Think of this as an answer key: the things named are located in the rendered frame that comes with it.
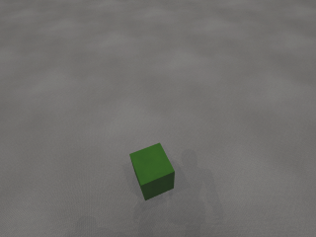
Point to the carton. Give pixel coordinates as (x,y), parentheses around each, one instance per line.
(153,170)

